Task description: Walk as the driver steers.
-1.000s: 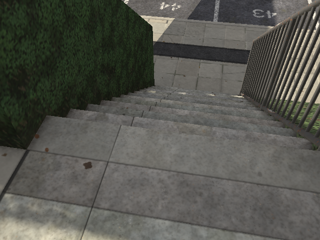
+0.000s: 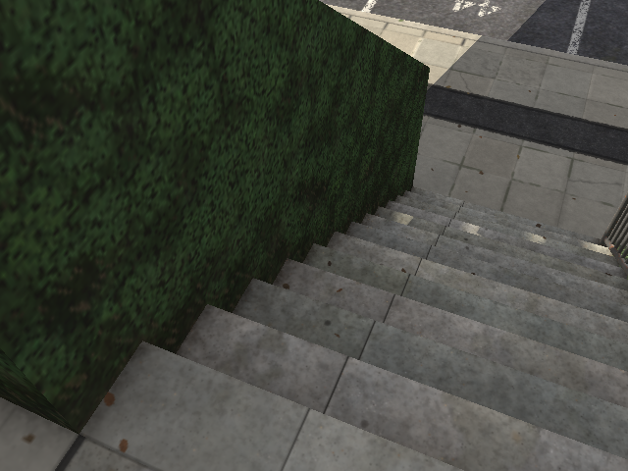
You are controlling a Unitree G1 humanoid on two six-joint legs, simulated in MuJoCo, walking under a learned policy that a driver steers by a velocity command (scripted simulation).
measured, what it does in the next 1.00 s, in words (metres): walks ahead, turning right: left foot, then right foot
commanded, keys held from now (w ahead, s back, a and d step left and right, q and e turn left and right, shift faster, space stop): w+e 0.88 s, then w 0.12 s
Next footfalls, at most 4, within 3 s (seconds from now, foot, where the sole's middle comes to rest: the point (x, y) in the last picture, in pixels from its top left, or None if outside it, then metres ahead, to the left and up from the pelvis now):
0.18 left None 0.27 0.14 -0.78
0.64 right None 0.39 -0.17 -0.78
1.26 left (379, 409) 0.69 -0.06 -0.98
1.80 right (511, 405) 0.80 -0.45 -1.17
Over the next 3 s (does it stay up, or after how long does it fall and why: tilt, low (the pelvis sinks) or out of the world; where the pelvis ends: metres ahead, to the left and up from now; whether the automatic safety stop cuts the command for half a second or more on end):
stays up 1.30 -0.48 -0.82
